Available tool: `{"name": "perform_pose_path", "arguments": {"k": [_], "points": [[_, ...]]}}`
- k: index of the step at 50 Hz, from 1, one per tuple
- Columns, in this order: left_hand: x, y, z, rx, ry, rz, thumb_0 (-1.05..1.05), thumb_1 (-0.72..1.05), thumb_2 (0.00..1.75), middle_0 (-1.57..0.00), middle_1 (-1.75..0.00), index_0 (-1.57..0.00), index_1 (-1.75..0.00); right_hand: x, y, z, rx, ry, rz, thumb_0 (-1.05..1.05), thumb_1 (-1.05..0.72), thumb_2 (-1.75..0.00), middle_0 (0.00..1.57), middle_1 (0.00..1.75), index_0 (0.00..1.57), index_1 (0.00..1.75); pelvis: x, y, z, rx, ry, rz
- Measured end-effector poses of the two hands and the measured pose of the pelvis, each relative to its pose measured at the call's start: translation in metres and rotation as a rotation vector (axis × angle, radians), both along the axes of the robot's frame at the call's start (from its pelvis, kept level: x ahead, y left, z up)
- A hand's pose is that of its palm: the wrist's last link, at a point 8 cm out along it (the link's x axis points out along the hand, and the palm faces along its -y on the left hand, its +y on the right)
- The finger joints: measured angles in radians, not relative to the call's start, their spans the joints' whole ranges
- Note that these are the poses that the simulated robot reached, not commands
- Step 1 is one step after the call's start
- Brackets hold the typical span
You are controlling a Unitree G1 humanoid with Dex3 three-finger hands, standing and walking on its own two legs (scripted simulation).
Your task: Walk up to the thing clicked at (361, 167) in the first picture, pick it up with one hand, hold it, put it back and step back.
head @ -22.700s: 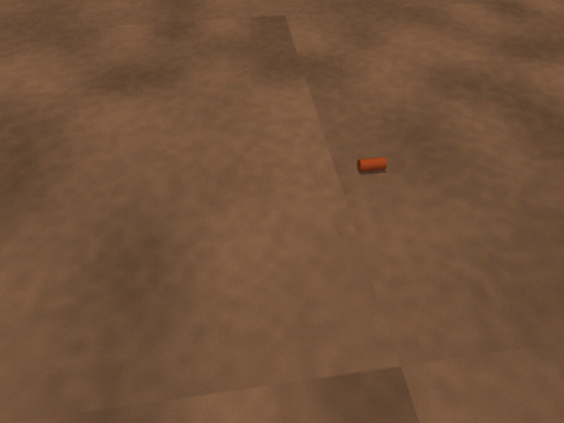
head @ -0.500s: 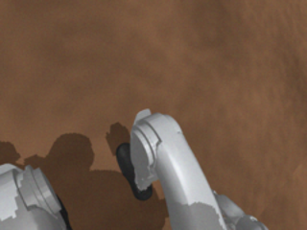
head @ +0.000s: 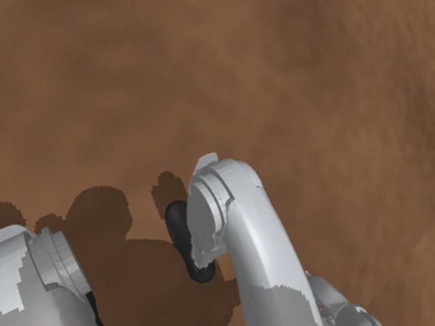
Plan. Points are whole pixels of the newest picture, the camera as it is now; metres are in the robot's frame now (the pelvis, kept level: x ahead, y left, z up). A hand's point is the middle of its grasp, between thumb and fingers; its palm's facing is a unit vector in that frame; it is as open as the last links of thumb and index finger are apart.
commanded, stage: close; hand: left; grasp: from above
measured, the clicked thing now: out of the picture +0.49 +0.35 -0.27
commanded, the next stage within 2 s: settle in 0.80 s
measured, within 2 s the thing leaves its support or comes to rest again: leaves its support in 1.18 s
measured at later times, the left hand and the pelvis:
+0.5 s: hand out of the picture +0.47 +0.35 -0.24, palm faces -0.46 -0.12 -0.88, open 9.4 cm; pelvis +0.00 +0.00 +0.00, yaw +0 degrees
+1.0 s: hand out of the picture +0.47 +0.35 -0.24, palm faces -0.44 -0.11 -0.89, open 9.1 cm; pelvis +0.00 +0.00 +0.00, yaw -1 degrees
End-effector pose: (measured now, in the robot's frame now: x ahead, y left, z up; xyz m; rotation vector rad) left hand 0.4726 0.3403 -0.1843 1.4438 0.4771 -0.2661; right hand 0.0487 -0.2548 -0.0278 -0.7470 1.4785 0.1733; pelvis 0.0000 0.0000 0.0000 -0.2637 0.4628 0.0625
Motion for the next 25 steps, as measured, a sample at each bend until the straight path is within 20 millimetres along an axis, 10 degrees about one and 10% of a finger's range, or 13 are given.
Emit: {"name": "perform_pose_path", "arguments": {"k": [25], "points": [[0.004,0.012,0.002,0.041,0.015,0.082,0.0,0.18,0.48,-0.56,-0.62,-0.61,-0.6,-0.006,0.004,-0.007,0.033,0.012,-0.028,0.0,-0.89,-0.9,0.2,0.3,0.21,0.3,0.001,0.0,-0.001,0.002,0.016,0.0]]}}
